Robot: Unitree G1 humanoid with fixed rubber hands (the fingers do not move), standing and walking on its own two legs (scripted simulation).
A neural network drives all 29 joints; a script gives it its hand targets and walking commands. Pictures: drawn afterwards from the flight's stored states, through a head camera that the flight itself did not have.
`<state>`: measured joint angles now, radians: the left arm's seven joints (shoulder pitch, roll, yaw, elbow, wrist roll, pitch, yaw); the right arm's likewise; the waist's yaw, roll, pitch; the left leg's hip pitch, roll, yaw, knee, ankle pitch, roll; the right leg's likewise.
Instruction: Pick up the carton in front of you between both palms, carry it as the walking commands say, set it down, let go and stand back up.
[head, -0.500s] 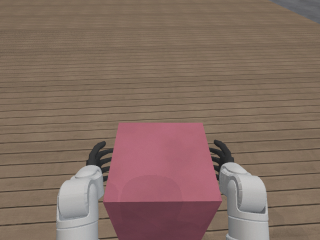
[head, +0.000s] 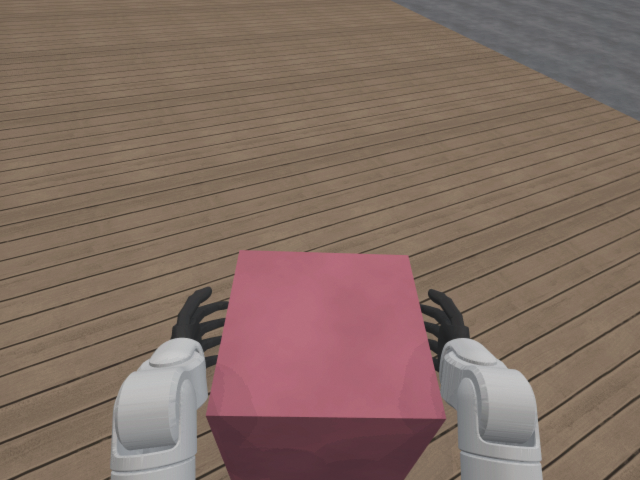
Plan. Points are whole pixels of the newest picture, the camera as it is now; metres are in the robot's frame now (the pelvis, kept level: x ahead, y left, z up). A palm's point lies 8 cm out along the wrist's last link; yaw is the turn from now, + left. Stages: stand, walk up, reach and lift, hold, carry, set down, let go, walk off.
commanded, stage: carry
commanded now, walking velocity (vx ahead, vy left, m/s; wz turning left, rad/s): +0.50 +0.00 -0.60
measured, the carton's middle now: (320, 376) +0.27 -0.01 +0.00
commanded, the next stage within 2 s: none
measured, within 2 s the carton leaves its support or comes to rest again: neither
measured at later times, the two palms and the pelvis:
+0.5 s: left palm (271, 183) +0.58 +0.07 +0.08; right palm (440, 197) +0.57 -0.23 +0.06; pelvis +0.31 -0.07 +0.00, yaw -1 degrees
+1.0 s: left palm (227, 109) +0.87 +0.17 +0.06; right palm (353, 102) +0.93 -0.12 +0.06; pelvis +0.64 -0.03 -0.01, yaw +13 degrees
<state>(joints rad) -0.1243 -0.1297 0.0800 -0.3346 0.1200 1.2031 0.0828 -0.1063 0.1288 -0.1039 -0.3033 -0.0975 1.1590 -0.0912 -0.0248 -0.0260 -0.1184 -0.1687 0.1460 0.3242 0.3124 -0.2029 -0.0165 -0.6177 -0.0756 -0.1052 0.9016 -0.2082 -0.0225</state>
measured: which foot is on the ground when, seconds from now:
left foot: down 0.00-0.24, up 0.26-0.72, down 0.74-1.00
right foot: up 0.00-0.20, down 0.22-0.78, up 0.80-1.00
